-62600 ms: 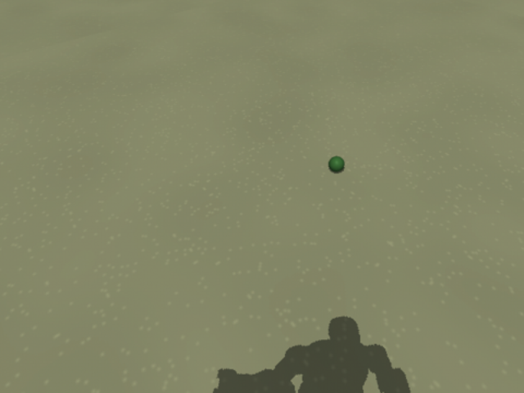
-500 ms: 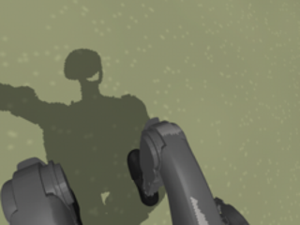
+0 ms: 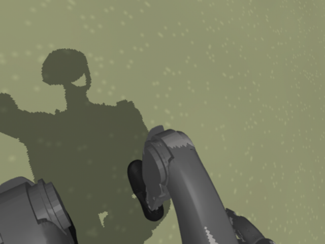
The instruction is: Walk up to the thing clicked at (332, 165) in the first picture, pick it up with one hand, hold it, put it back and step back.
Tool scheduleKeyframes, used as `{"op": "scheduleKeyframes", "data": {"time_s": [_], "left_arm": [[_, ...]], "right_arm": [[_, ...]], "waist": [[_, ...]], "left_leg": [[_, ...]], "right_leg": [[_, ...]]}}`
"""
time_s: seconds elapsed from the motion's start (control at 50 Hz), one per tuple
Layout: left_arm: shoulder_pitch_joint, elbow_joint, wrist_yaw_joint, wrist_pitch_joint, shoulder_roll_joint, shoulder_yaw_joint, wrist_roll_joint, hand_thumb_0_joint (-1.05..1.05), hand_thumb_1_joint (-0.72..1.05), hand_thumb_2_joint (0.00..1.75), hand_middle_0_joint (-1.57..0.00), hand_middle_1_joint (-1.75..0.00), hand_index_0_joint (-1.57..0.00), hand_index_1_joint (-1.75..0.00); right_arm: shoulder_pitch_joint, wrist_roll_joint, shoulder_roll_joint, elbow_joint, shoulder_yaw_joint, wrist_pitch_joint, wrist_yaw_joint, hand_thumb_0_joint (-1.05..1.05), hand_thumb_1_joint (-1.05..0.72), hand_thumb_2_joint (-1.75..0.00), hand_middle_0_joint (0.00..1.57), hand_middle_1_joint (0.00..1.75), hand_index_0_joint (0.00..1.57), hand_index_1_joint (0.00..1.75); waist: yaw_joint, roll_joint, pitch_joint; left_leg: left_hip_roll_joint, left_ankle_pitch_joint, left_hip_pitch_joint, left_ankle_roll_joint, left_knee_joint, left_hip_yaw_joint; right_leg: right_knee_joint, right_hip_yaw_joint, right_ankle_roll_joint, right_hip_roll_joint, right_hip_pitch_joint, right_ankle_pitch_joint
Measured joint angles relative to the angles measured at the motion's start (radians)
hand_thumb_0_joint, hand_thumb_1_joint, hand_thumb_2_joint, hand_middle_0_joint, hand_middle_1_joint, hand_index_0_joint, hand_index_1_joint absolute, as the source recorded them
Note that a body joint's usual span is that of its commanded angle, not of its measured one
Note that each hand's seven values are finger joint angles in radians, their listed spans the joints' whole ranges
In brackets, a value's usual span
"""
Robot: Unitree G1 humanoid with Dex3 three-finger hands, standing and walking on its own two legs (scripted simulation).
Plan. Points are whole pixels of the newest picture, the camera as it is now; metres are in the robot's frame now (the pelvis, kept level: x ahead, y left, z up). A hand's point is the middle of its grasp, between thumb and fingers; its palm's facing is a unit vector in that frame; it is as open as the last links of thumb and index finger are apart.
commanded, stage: rest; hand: left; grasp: from above
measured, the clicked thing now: out of the picture +0.50 +0.36 -0.25
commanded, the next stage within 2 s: open in 0.86 s
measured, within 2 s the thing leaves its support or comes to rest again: rests again in 1.38 s
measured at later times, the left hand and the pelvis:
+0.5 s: hand out of the picture +0.49 +0.36 -0.23, palm faces -0.45 -0.14 -0.88, open 11.0 cm; pelvis +0.00 +0.00 +0.00, yaw -1 degrees
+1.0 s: hand out of the picture +0.49 +0.37 -0.23, palm faces -0.44 -0.14 -0.89, open 11.0 cm; pelvis +0.00 +0.00 +0.00, yaw -2 degrees
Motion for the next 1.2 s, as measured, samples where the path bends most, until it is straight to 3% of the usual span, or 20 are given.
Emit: {"op": "scheduleKeyframes", "data": {"time_s": [0.38,1.0,1.2], "left_arm": [[0.001,0.025,0.017,0.006,0.051,0.016,-0.016,-0.02,-0.16,0.63,-0.5,-0.95,-0.55,-0.85],[-0.006,0.025,0.018,-0.001,0.089,-0.002,-0.039,-0.02,-0.17,0.66,-0.49,-0.95,-0.53,-0.87],[-0.007,0.002,-0.003,-0.002,0.091,-0.013,-0.056,-0.01,-0.18,0.77,-0.34,-0.96,-0.37,-0.91]], "right_arm": [[-0.021,-0.015,-0.004,0.0,0.041,-0.019,-0.009,0.0,-0.91,-0.9,0.2,0.3,0.2,0.3],[-0.052,-0.02,-0.009,-0.003,0.081,-0.014,-0.023,0.0,-0.91,-0.9,0.2,0.3,0.2,0.3],[-0.054,-0.018,-0.004,-0.002,0.089,-0.009,-0.028,0.0,-0.9,-0.9,0.2,0.3,0.2,0.3]], "waist": [[-0.016,-0.013,0.028],[-0.023,-0.026,0.04],[-0.021,-0.024,0.045]], "left_leg": [[0.004,-0.004,-0.003,-0.001,0.015,-0.017],[0.009,-0.01,-0.003,0.004,0.02,-0.026],[0.01,-0.01,-0.001,0.006,0.018,-0.024]], "right_leg": [[0.002,-0.013,0.006,0.009,-0.001,0.007],[-0.006,-0.021,0.008,0.014,0.004,0.008],[-0.008,-0.019,0.011,0.014,0.006,0.009]]}}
